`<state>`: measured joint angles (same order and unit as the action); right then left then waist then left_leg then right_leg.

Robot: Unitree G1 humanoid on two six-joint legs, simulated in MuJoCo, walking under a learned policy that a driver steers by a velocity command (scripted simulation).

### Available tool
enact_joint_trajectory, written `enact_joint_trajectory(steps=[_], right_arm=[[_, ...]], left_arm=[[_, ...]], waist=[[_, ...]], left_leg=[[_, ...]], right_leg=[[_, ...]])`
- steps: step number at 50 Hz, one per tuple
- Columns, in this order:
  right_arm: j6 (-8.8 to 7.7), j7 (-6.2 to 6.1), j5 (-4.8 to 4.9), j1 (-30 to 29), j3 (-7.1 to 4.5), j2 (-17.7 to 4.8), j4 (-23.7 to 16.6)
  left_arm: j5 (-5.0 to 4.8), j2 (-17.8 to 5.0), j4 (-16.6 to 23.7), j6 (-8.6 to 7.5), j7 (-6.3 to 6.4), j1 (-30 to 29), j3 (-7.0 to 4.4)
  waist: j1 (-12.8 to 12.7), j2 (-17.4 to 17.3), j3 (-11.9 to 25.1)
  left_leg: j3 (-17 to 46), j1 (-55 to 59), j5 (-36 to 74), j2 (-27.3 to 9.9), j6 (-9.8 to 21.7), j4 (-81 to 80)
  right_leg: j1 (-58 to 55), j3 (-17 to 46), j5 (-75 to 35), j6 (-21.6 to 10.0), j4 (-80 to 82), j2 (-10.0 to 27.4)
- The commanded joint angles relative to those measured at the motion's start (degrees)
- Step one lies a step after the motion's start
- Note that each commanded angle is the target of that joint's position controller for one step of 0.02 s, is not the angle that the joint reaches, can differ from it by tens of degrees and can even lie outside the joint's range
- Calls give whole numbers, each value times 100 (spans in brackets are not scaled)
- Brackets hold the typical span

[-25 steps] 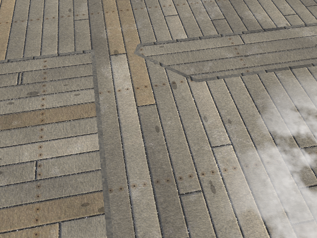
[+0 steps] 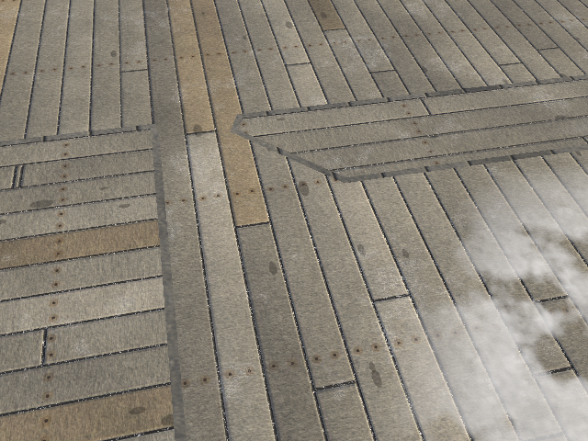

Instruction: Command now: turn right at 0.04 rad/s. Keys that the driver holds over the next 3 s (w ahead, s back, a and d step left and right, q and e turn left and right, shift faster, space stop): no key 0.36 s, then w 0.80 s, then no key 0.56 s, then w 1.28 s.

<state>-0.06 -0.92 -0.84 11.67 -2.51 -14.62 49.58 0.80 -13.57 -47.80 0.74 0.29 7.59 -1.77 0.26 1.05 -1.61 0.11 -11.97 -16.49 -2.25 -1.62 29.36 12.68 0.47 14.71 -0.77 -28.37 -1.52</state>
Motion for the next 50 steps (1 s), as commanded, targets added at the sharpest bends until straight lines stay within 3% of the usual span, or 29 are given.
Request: enact_joint_trajectory(steps=[1,9,18,20,22,23,26,27,29,30,31,32,33,34,36,38,40,42,43,47,49,50], right_arm=[[-165,-26,10,-100,-123,-682,-196],[-122,-87,36,-102,-73,-645,62],[-100,-81,47,-106,-29,-577,380],[-66,-101,101,32,-57,-624,497],[-68,-129,155,44,-82,-689,468],[-121,-128,184,134,-91,-727,468],[-305,-82,241,586,-204,-1026,622],[-333,-67,247,565,-219,-1055,612],[-350,-22,267,54,-188,-973,424],[-349,1,267,-340,-145,-823,264],[-409,16,255,-710,-52,-482,37],[-538,-1,231,-771,-37,-405,-184],[-617,6,293,-749,-100,-630,-169],[-667,63,370,-506,-100,-621,-85],[-704,137,336,-556,-109,-570,-58],[-678,228,259,-709,-115,-458,-125],[-618,297,216,-974,-45,-248,-247],[-586,313,204,-1537,60,-55,-475],[-573,314,215,-1716,80,-56,-547],[-534,334,274,-1939,13,-411,-726],[-547,340,254,-1545,-102,-646,-666],[-533,319,250,-979,-201,-800,-515]], left_arm=[[-12,-678,204,-18,63,-153,-190],[-44,-652,-304,-49,101,26,-204],[-60,-692,-765,-46,161,156,-186],[-114,-707,-891,-28,178,292,-200],[-152,-718,-856,-73,185,251,-210],[-169,-671,-820,-150,176,210,-198],[-216,-411,-739,-441,63,85,-161],[-234,-395,-727,-499,20,75,-159],[-280,-357,-916,-567,-35,588,-166],[-278,-482,-1160,-578,-34,1144,-221],[-257,-899,-1389,-603,-20,1799,-343],[-246,-1522,-1488,-640,-78,2361,-498],[-122,-1135,-1427,-707,-103,2255,-366],[-100,-833,-1344,-761,-115,2044,-277],[-132,-692,-1251,-751,-144,1810,-197],[-113,-431,-1256,-645,-110,1855,-88],[-106,-514,-1178,-565,-18,1782,-72],[-85,-733,-1087,-551,68,1680,-96],[-87,-843,-1094,-562,89,1766,-119],[-215,-935,-1209,-591,95,1980,-196],[-180,-1030,-1171,-541,87,1854,-247],[-146,-1067,-1143,-488,83,1781,-268]], waist=[[-15,-471,141],[13,-125,127],[-18,-109,94],[-17,-176,128],[5,-300,-374],[42,-394,-583],[105,-1067,-625],[63,-1122,-666],[-323,-1042,-653],[-586,-786,-572],[-780,249,-469],[-882,1561,-223],[-761,1049,-216],[-549,624,-262],[-384,246,-316],[-336,349,-287],[-333,349,-353],[-409,329,-528],[-446,394,-561],[-312,519,-690],[4,583,-298],[321,636,118]], left_leg=[[299,-108,717,-275,168,-620],[216,65,887,-169,211,-560],[137,73,973,-73,217,-601],[62,0,-610,59,339,-593],[397,-415,-2358,-96,592,-768],[695,-482,-2715,-275,730,-908],[2149,-24,-3011,-1245,1291,-1604],[2438,-149,-2881,-1447,1418,-1750],[1977,-775,-2332,-1215,1224,-1521],[1364,-1313,-1697,-804,946,-1022],[278,-2033,-819,-72,487,456],[-267,-3004,-882,432,214,2192],[275,-3689,-1598,306,266,3359],[498,-3997,-1309,90,413,3904],[355,-4336,-501,-268,554,3899],[128,-3919,9,-435,480,3373],[-114,-3485,495,-378,280,2580],[-331,-2729,1128,-184,170,1431],[-416,-2361,1379,-74,157,1006],[-238,-1964,1734,5,406,203],[-286,-1398,1537,170,613,159],[-393,-679,1363,333,742,230]], right_leg=[[-131,353,-540,-139,383,337],[-162,299,-829,-35,407,326],[-262,258,-958,-10,418,334],[-141,58,637,-96,275,129],[524,82,2194,-236,138,97],[798,110,2312,-279,22,126],[1283,-259,1203,-249,-967,50],[1175,-224,1038,-318,-1057,117],[144,-240,961,-515,-249,124],[-781,-27,632,-566,268,191],[-1435,1283,1136,-855,879,852],[-2335,3317,808,-1498,1602,1961],[-2565,3783,189,-1714,1599,2304],[-2684,3282,-279,-1589,1443,2195],[-2679,2321,-1080,-1269,1501,1971],[-2304,1510,-1826,-1030,1687,1627],[-1779,1010,-1975,-1017,1921,1417],[-1001,589,-1789,-950,2170,1179],[-782,506,-1683,-939,2304,1166],[-1225,415,-1965,-833,2316,1518],[-1666,272,-3607,-683,1655,1616],[-1712,136,-4570,-587,922,1538]])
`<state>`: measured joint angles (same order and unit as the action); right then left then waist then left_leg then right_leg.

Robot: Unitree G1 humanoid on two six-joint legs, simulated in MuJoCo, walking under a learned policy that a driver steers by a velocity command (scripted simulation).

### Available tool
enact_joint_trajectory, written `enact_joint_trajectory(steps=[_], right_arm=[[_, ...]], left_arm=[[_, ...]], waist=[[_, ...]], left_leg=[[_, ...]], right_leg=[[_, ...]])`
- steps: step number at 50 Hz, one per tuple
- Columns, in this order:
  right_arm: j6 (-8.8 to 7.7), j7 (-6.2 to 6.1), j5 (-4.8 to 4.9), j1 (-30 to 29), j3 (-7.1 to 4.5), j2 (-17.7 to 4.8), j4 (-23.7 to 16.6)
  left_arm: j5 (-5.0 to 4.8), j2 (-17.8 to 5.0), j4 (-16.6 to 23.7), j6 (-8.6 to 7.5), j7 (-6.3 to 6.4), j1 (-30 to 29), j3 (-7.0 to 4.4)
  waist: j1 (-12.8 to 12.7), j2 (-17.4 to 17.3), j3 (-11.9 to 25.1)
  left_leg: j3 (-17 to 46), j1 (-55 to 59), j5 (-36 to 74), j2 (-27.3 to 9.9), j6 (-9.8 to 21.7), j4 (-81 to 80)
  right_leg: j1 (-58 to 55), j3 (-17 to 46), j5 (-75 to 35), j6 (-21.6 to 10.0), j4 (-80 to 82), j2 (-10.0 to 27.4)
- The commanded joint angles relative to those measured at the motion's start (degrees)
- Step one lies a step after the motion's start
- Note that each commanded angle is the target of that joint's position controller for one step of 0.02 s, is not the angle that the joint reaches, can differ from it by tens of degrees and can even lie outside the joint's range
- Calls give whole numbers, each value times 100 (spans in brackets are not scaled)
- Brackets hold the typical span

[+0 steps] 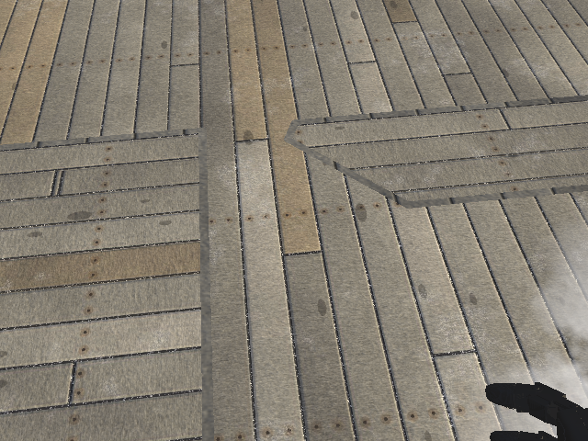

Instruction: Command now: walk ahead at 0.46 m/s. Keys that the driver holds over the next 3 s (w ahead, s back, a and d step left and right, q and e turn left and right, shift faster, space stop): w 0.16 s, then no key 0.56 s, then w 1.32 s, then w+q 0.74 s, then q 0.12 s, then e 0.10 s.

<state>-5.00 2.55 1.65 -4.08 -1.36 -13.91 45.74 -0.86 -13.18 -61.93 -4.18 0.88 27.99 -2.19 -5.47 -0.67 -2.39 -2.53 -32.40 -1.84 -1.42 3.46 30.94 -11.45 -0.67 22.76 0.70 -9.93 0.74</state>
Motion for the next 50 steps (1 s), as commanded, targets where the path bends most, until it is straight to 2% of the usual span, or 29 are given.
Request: enact_joint_trajectory(steps=[1,2,3,4,5,6,7,8,10,12,15,17,20,24,25,26,27,28,29,32,34,36,37,39,41,43,46,49,50], right_arm=[[-4,-67,20,1528,-443,-1048,167],[33,-126,-31,2514,-545,-1362,391],[35,-74,-117,2894,-592,-1755,558],[7,-50,-74,2654,-437,-1193,535],[-44,-57,-67,2066,-364,-969,453],[-97,-49,-104,1575,-317,-841,344],[-136,-20,-173,1296,-275,-692,324],[-172,-13,-240,1175,-251,-625,342],[-197,1,-227,1172,-216,-544,431],[-212,-58,-254,1328,-224,-689,563],[-123,-196,-264,1470,-230,-812,662],[-64,-250,-245,1644,-227,-880,735],[31,-280,-198,1876,-222,-946,901],[170,-316,-92,1781,-207,-880,1007],[166,-322,-151,2053,-175,-772,1049],[105,-311,-299,2506,-117,-603,1060],[113,-317,-264,2986,11,-156,1234],[201,-340,-192,2637,-26,-388,1207],[305,-371,-116,2252,-78,-574,1088],[592,-494,-158,2088,-138,-604,1136],[615,-494,-195,2348,-89,-342,1341],[622,-448,-319,2243,-103,-484,1373],[631,-458,-281,2187,-129,-697,1334],[543,-465,-165,2021,-184,-841,1332],[392,-464,-150,2002,-229,-906,1306],[235,-457,-73,2213,-315,-1074,1348],[96,-436,-3,2311,-324,-939,1381],[95,-391,7,1813,-343,-984,1170],[44,-383,7,1606,-277,-730,1002]], left_arm=[[61,-1038,313,63,27,-292,-203],[152,-841,448,86,23,-241,-121],[94,148,496,-32,-51,583,134],[-65,-412,487,-198,-90,105,13],[-223,-807,739,-297,-104,-532,-104],[-207,-847,819,-339,-60,-837,-108],[-105,-831,826,-314,-8,-963,-161],[-57,-717,807,-240,8,-771,-173],[-22,-538,787,-94,39,-653,-174],[40,-525,899,-11,74,-847,-192],[132,-436,1109,13,55,-1396,-154],[117,-353,1201,10,14,-1842,-102],[82,-495,1298,36,-20,-2230,-109],[162,-728,1279,-14,-52,-2090,-187],[204,-1019,1189,-35,-17,-1836,-269],[239,-1371,1174,-16,17,-1623,-327],[226,-1015,1031,71,25,-1443,-239],[154,-571,1004,135,-8,-1430,-124],[158,-500,1007,155,-34,-1621,-67],[194,-826,1150,184,6,-2385,-121],[168,-745,1195,253,35,-2837,-103],[90,-632,1020,282,31,-2485,-89],[109,-666,959,305,39,-2317,-107],[88,-670,981,308,95,-2387,-136],[17,-552,931,200,98,-2308,-157],[18,-457,951,51,11,-2449,-168],[-57,-372,992,-144,-126,-2485,-178],[-84,-631,570,-145,-139,-1411,-339],[-67,-1057,413,-141,-104,-757,-479]], waist=[[1330,756,735],[1638,231,1405],[1102,-1567,2433],[1265,-1156,2067],[1128,-892,1026],[932,-296,652],[737,-75,372],[505,-305,407],[342,-297,247],[266,-216,135],[355,-183,222],[546,-220,318],[701,-259,397],[455,-228,493],[453,37,676],[697,545,1197],[754,1274,1717],[564,1155,1651],[553,1027,1363],[786,813,894],[1061,800,767],[913,543,604],[737,307,433],[685,-271,11],[664,-739,-117],[783,-1037,-364],[710,-930,-401],[158,-608,31],[-59,312,242]], left_leg=[[-221,2531,-181,370,381,66],[888,4237,-584,-569,690,202],[3987,5783,-2410,-2035,1694,-832],[4776,5372,-3156,-1956,1528,-1689],[3900,4487,-2846,-1828,1246,-1770],[3145,3592,-2061,-1638,1116,-1867],[2498,2836,-1318,-1402,1008,-1980],[2120,2402,-1017,-1256,978,-2104],[1560,1893,276,-1126,1036,-2242],[1061,1674,1805,-1096,1112,-2202],[476,1731,2603,-854,974,-2059],[263,1806,2539,-715,828,-1981],[390,2221,2152,-846,807,-1808],[623,2673,1747,-855,535,-913],[524,2554,1484,-542,274,-473],[351,1921,172,-157,28,176],[203,1290,-1715,129,-276,857],[318,1179,-3024,154,-413,1207],[418,950,-3456,103,-462,1423],[540,1313,-2744,-163,-552,1253],[289,2239,-1510,-66,-480,125],[310,2504,-855,-106,-325,-491],[400,2098,-1876,-234,-166,-684],[627,1038,-3573,-251,104,-1109],[1173,1194,-3769,-615,282,-1580],[2106,1975,-3571,-1327,673,-1849],[2166,2591,-2158,-1588,795,-1595],[1250,1636,-855,-964,369,-792],[437,745,-280,-331,13,629]], right_leg=[[1033,79,-5717,-590,-2035,1077],[2361,-26,-4164,-440,-3784,806],[4257,152,252,-125,-5979,-374],[4899,877,867,-251,-6770,-245],[5364,727,442,-377,-6953,53],[5109,634,-136,-432,-6695,374],[4808,559,-490,-433,-6358,581],[4388,631,-703,-430,-6128,756],[4041,541,-619,-319,-5754,775],[4105,407,-750,-142,-5268,730],[4079,268,-1694,18,-3955,662],[3759,136,-2365,18,-3113,483],[3561,180,-2613,14,-2480,324],[3006,162,-2515,-258,-1475,160],[2330,375,-4054,-398,-1240,374],[1156,914,-5975,-750,-1784,1033],[437,1610,-6060,-1505,-1841,1649],[750,1952,-5192,-1684,-1530,1773],[1097,1988,-4149,-1598,-1280,1687],[2355,1825,-2107,-1252,-710,1501],[3127,1186,-1355,-916,-650,1035],[3316,745,-131,-489,-714,621],[3236,540,654,-310,-738,371],[2724,128,722,-201,-1405,-7],[2951,-187,347,-266,-2134,-220],[3870,-302,-277,-347,-2747,-254],[4153,-184,-137,-559,-2585,4],[1873,-147,-904,-664,-1669,-125],[925,1046,-633,-1028,-1166,567]])
Over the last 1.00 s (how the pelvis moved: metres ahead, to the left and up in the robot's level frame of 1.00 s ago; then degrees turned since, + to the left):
0.21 0.02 -0.01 0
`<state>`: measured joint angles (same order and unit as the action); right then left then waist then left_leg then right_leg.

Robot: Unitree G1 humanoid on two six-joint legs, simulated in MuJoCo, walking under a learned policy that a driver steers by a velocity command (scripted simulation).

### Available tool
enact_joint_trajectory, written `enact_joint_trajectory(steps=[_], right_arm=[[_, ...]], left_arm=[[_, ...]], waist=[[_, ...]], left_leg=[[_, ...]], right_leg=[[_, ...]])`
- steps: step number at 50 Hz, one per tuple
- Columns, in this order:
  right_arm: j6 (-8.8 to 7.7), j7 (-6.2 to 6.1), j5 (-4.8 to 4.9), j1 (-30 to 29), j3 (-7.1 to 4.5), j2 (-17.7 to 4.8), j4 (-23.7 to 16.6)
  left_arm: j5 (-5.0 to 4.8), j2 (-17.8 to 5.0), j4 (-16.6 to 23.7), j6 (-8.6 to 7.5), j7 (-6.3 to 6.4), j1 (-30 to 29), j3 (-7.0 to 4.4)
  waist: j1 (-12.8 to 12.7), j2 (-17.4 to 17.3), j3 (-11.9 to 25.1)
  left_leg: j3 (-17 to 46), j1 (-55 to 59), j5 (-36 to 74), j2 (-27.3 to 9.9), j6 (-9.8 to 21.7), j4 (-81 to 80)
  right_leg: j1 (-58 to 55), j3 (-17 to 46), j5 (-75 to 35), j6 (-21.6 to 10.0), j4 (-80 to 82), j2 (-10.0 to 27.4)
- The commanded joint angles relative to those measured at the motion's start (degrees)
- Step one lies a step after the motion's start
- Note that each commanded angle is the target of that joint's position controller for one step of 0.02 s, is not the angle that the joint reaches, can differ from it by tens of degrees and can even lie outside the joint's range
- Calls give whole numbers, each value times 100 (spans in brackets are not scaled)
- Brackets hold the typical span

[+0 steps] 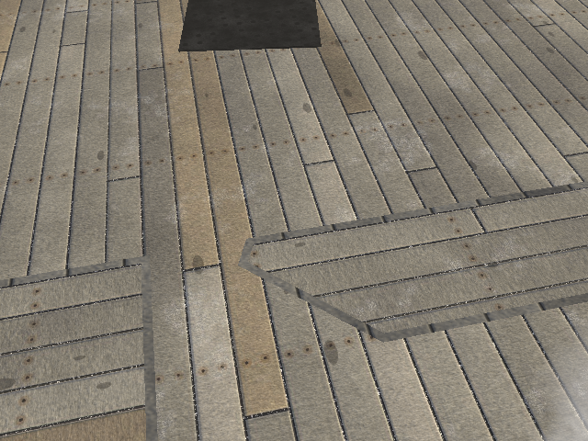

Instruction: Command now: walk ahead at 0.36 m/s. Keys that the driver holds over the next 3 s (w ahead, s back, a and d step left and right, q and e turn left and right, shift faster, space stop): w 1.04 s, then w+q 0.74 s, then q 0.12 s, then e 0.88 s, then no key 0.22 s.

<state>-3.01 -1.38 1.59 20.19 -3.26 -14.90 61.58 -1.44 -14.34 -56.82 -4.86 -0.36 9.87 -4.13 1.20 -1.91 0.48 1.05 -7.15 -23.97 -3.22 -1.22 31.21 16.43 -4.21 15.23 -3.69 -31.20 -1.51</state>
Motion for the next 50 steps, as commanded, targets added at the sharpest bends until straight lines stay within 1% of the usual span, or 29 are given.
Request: enact_joint_trajectory(steps=[1,2,3,4,5,6,8,12,15,17,19,20,21,22,23,24,25,26,27,28,30,31,34,36,40,45,48,49,50], right_arm=[[-256,-2,-57,-838,-20,-378,-737],[-322,23,-25,-950,-72,-534,-792],[-365,89,89,-921,-91,-573,-774],[-384,127,121,-952,-87,-516,-757],[-375,141,84,-1062,-113,-505,-771],[-348,151,36,-1113,-138,-498,-786],[-280,188,-12,-1160,-119,-326,-813],[-229,215,-64,-2006,-4,-74,-1119],[-204,261,-19,-2412,15,-176,-1251],[-208,300,-1,-2538,0,-281,-1348],[-232,334,-1,-2412,-62,-453,-1371],[-241,337,-5,-2133,-131,-579,-1318],[-235,322,-13,-1472,-242,-735,-1124],[-217,287,-8,-460,-386,-985,-814],[-203,251,-137,372,-516,-1543,-657],[-191,289,-97,545,-448,-1431,-600],[-246,315,-54,32,-310,-1050,-675],[-281,310,-76,-491,-233,-796,-823],[-312,330,-140,-939,-172,-637,-896],[-356,340,-207,-1184,-136,-515,-923],[-371,354,-214,-1201,-86,-344,-858],[-377,323,-213,-1107,-113,-496,-808],[-384,201,-197,-706,-146,-688,-692],[-349,138,-180,-492,-136,-706,-648],[-308,82,-129,-71,-115,-722,-549],[-163,67,-101,482,-139,-752,-332],[-78,42,-80,475,-198,-855,-302],[-61,39,-78,363,-220,-923,-338],[-36,41,-72,230,-230,-961,-374]], left_arm=[[-20,-1362,-255,-54,-5,1825,-394],[54,-923,-254,-97,-20,1739,-219],[94,-629,-151,-136,-25,1387,-108],[112,-549,-55,-157,-42,1155,-63],[109,-481,0,-152,-60,979,-12],[120,-438,17,-137,-55,916,29],[131,-511,-5,-79,-4,1007,37],[129,-846,1,-36,120,1070,-33],[57,-879,-109,-50,121,1328,-73],[5,-848,-177,-37,125,1372,-97],[2,-893,-180,7,129,1287,-139],[10,-934,-153,35,129,1190,-154],[26,-897,-129,73,130,1107,-142],[78,-742,-79,110,137,1122,-79],[147,-223,42,84,101,1653,79],[72,61,37,-54,77,1723,175],[-98,-488,144,-171,55,1261,33],[-172,-682,296,-232,60,817,-6],[-97,-701,324,-228,110,608,-37],[-19,-653,305,-167,153,670,-83],[25,-470,238,-15,172,840,-94],[17,-356,247,31,173,870,-81],[88,-481,478,72,186,202,-128],[119,-439,593,45,151,-146,-127],[86,-292,800,-13,52,-894,-54],[32,-251,1116,-85,-123,-1685,49],[1,-392,1228,-134,-219,-1676,39],[3,-524,1179,-143,-222,-1402,-15],[17,-709,1033,-149,-208,-830,-111]], waist=[[-948,1749,333],[-796,1432,204],[-576,994,-28],[-465,729,-107],[-383,490,-308],[-311,548,-358],[-248,627,-395],[-371,594,-582],[-465,679,-664],[-401,671,-740],[-222,668,-622],[-24,714,-416],[331,703,-17],[737,575,590],[655,-592,1461],[579,-1498,2017],[540,-1032,1266],[397,-691,665],[194,-216,252],[-24,-306,145],[-214,-283,42],[-275,-354,-4],[-152,-25,-294],[-65,-16,-340],[180,-60,-452],[425,-26,-673],[250,-196,-576],[62,-314,-370],[-277,-403,20]], left_leg=[[-360,-3016,643,433,160,2446],[179,-3797,-680,312,228,3584],[389,-4047,-389,2,409,4024],[343,-4110,71,-205,529,3984],[289,-4089,467,-369,562,3663],[243,-3834,699,-476,533,3350],[56,-3548,978,-466,367,2738],[-222,-2968,1940,-221,122,974],[-295,-2559,2400,-78,161,361],[-155,-2560,2428,-110,310,125],[-164,-2296,2197,-52,481,-13],[-271,-1834,2046,79,575,-38],[-420,-960,1936,263,691,-46],[-318,406,1800,214,854,39],[1829,2465,898,-1220,1558,-190],[4228,2944,-431,-1943,2023,-1526],[3896,2339,-883,-1779,1735,-1751],[3094,1570,-584,-1619,1522,-1787],[2392,687,72,-1399,1396,-1939],[1959,94,558,-1237,1330,-2055],[1376,-427,948,-921,1256,-2320],[1255,-548,1088,-973,1356,-2433],[1012,-355,1540,-977,1439,-2638],[782,-131,1891,-915,1369,-2638],[352,75,2098,-744,1211,-2667],[262,1065,2525,-1013,1232,-2301],[284,1481,3486,-1222,1137,-1845],[238,1508,4421,-1205,1070,-1530],[106,1445,5500,-1087,982,-877]], right_leg=[[-2991,3402,29,-1267,1697,1890],[-3079,3945,-233,-1438,1808,2295],[-2848,3415,-398,-1283,1729,2191],[-2635,2897,-415,-1132,1815,1996],[-2346,2492,-627,-997,1982,1855],[-2054,2135,-1024,-897,2090,1729],[-1748,1644,-1388,-845,2268,1525],[-1095,1019,-1416,-771,2506,1298],[-1036,870,-1251,-717,2553,1377],[-1336,860,-1336,-645,2469,1569],[-1670,822,-1854,-540,2168,1709],[-1747,720,-2684,-460,1767,1674],[-1650,511,-3518,-334,928,1480],[-1077,285,-3495,-144,-352,1165],[842,31,-1570,207,-2640,486],[1941,655,1675,308,-4050,-204],[2564,1099,1540,144,-4658,152],[2725,951,1063,-4,-4642,467],[2466,834,527,-41,-4292,753],[2080,879,190,-49,-3913,971],[1616,872,-51,-53,-3559,1090],[1634,838,-149,0,-3384,1111],[2315,822,-892,210,-2503,1152],[2551,779,-1510,295,-1857,1100],[2348,510,-2333,317,-727,869],[2606,400,-1973,236,36,693],[2266,326,-1348,38,296,541],[1743,208,-1146,-57,329,377],[859,31,-1121,-193,392,159]])
Over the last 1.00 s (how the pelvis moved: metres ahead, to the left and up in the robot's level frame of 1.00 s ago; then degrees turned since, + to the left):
0.35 0.00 0.01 1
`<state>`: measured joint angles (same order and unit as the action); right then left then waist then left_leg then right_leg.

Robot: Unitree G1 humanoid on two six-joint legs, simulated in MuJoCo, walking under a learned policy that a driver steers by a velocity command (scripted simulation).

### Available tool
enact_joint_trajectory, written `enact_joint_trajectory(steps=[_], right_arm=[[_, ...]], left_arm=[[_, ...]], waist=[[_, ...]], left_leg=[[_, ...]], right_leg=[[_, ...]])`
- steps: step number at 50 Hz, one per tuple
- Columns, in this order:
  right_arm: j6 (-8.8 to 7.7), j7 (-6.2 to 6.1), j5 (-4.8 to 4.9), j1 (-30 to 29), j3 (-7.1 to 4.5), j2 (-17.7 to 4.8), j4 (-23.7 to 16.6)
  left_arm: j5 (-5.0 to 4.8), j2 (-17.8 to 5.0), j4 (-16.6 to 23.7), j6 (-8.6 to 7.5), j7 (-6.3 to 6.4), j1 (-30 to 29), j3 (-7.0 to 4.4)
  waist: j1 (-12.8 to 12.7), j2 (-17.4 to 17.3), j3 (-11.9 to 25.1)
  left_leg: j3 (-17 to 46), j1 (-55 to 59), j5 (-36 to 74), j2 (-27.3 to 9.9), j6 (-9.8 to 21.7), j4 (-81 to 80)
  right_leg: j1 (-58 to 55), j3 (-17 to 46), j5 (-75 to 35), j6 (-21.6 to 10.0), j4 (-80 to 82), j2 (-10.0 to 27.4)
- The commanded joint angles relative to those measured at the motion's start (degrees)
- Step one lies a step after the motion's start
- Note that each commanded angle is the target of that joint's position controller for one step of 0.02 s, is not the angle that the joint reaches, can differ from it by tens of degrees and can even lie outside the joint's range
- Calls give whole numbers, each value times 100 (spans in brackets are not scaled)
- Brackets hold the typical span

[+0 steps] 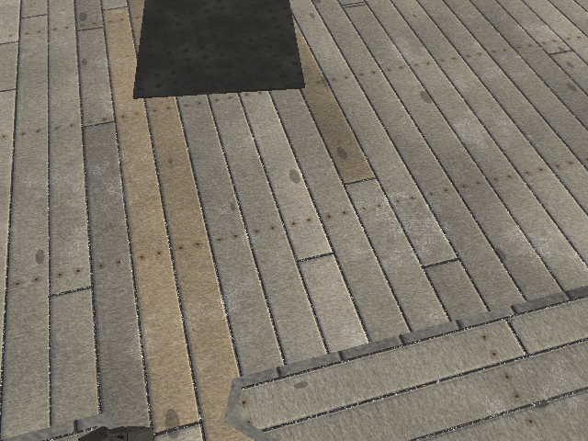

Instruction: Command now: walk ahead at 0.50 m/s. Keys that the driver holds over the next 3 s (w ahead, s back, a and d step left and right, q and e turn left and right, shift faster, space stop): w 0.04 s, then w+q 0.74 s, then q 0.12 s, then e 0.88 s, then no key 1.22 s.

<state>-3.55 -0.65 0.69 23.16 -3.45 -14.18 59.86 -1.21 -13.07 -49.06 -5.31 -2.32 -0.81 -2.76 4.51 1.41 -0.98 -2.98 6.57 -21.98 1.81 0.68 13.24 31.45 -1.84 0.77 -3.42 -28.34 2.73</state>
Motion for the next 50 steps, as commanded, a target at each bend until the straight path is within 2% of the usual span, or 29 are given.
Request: enact_joint_trajectory(steps=[1,2,3,4,5,6,7,8,10,12,15,18,23,26,28,29,30,31,32,33,34,35,36,38,41,44,46,48,50], right_arm=[[37,-28,4,-167,-159,-915,-263],[17,-27,-108,-111,-63,-724,-421],[-120,60,-48,643,163,112,-386],[-250,75,137,143,8,-567,-350],[-320,74,272,-418,-81,-848,-544],[-324,26,260,-665,-91,-819,-582],[-268,-15,173,-742,-141,-745,-573],[-179,-15,151,-561,-153,-614,-544],[-27,-7,166,-405,-140,-344,-509],[67,-21,151,-662,-162,-339,-637],[58,30,75,-1079,-181,-344,-828],[16,140,45,-1662,-122,-252,-1048],[26,324,51,-2505,-38,-174,-1545],[50,430,73,-2365,-131,-394,-1743],[74,425,111,-1298,-350,-798,-1581],[96,336,114,-345,-555,-1182,-1354],[127,219,107,71,-706,-1813,-1259],[54,240,49,81,-618,-1787,-1417],[7,247,-16,44,-483,-1318,-1415],[-49,238,10,-303,-423,-1083,-1452],[-67,252,39,-786,-343,-838,-1558],[-87,230,-3,-1060,-316,-783,-1663],[-97,213,-24,-1165,-287,-717,-1730],[-104,142,0,-1131,-313,-847,-1747],[-72,9,5,-887,-371,-1095,-1740],[76,-62,33,-659,-394,-1114,-1719],[147,-91,43,-524,-361,-1023,-1673],[159,-134,9,-443,-294,-828,-1618],[137,-157,-67,-532,-234,-711,-1577]], left_arm=[[10,-1123,-60,-97,30,1264,-395],[94,-1565,-285,-74,99,2383,-508],[92,-1721,-407,-52,62,2574,-516],[67,-1139,-346,-53,80,2442,-356],[69,-921,-250,-74,118,1917,-285],[105,-790,-168,-102,122,1471,-230],[148,-613,-160,-132,110,1215,-183],[216,-552,-195,-166,102,1114,-163],[213,-529,-291,-190,102,1127,-169],[229,-675,-355,-207,164,1188,-208],[245,-782,-410,-184,264,1324,-241],[206,-861,-405,-155,333,1416,-247],[99,-1005,-572,32,380,1988,-306],[48,-1223,-472,164,425,1821,-374],[33,-1367,-371,260,465,1635,-403],[35,-1344,-297,255,478,1560,-376],[235,-654,-56,143,402,1982,-180],[102,-496,147,-141,299,1924,-60],[-142,-923,312,-328,219,1133,-175],[-178,-928,370,-412,206,939,-168],[-12,-908,255,-397,267,875,-200],[69,-964,265,-337,296,1057,-255],[107,-1001,255,-250,295,1165,-283],[152,-858,311,-124,306,1147,-281],[223,-726,585,-56,349,493,-234],[193,-562,754,-84,294,51,-161],[132,-607,833,-76,231,-90,-157],[168,-703,819,-107,149,-55,-162],[238,-847,712,-193,86,248,-195]], waist=[[-1080,-681,792],[-1375,-9,1709],[-908,1493,2461],[-1166,841,2097],[-1096,640,1229],[-892,139,798],[-719,10,430],[-524,244,359],[-380,253,183],[-354,202,-37],[-418,142,-161],[-586,87,-281],[-852,-4,-514],[-560,270,-211],[89,418,429],[573,191,913],[221,-1193,1469],[49,-1313,2260],[319,-764,1753],[152,-502,1101],[-120,64,630],[-389,-210,521],[-515,-226,450],[-614,-217,372],[-467,-318,92],[-246,-602,260],[-152,-748,365],[-111,-780,422],[-266,-847,514]], left_leg=[[286,-430,5515,-1291,617,2053],[60,-1845,3604,-918,413,3930],[419,-4067,-886,183,115,5751],[1165,-4670,-1098,-71,241,6375],[1044,-4983,-588,-353,325,6397],[909,-4729,-42,-660,312,6120],[883,-4509,290,-822,290,5805],[944,-4117,494,-975,279,5635],[940,-3967,594,-1059,233,5363],[975,-4310,998,-1073,175,5054],[982,-4663,1951,-998,104,4175],[551,-4456,2695,-902,116,3150],[160,-4901,2337,-756,288,2372],[-275,-4249,1495,-349,549,2287],[-489,-2767,1192,103,839,2159],[-113,-1164,1489,113,1090,1764],[2428,951,1280,-1313,1875,1715],[5170,1896,543,-2171,2631,616],[4508,1686,692,-1988,2208,346],[3636,897,1110,-1779,1960,360],[2885,-69,1683,-1450,1667,284],[2603,-770,2258,-1385,1717,205],[2410,-1181,2663,-1252,1697,119],[2106,-1674,2725,-1093,1669,-47],[1630,-2074,3816,-828,1477,71],[1315,-2262,4062,-469,1060,448],[1464,-2041,3631,-556,926,614],[1651,-1612,3355,-755,882,871],[1789,-1198,3680,-952,829,1318]], right_leg=[[-2119,-194,110,-426,81,-289],[-4070,1184,52,-832,-157,900],[-5810,3967,1270,-1709,600,2135],[-5516,4006,1818,-1428,988,1963],[-4699,3029,1468,-1142,1117,1815],[-3808,2349,909,-996,1318,1629],[-3129,1830,642,-897,1560,1441],[-2683,1493,474,-847,1728,1344],[-2284,987,320,-843,2007,1236],[-2170,558,9,-814,2170,1212],[-2330,-11,-338,-705,2246,1093],[-2391,-547,-471,-550,2319,965],[-3594,-859,-1168,-494,1897,1318],[-3967,-1078,-3440,-335,1037,1426],[-3754,-1199,-4611,-162,-549,1302],[-2832,-1264,-3716,77,-1986,1067],[-437,-1139,619,419,-4113,293],[918,222,3442,464,-5295,-604],[1579,722,3044,290,-5406,-253],[1661,676,2497,166,-4974,22],[1247,609,2105,144,-4443,270],[779,649,1888,232,-4081,397],[439,668,1832,320,-3903,474],[244,561,1624,500,-3331,477],[303,376,750,725,-2100,223],[-335,223,-371,682,-816,-242],[-469,249,-774,639,-376,-360],[-505,363,-917,518,-71,-297],[-683,404,-698,277,90,-220]])
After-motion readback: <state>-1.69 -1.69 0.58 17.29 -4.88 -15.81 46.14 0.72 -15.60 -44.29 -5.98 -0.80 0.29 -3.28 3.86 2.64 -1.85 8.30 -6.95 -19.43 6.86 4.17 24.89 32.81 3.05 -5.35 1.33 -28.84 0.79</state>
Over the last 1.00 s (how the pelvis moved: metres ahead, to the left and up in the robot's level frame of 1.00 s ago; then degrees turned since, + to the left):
0.50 0.05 0.00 -1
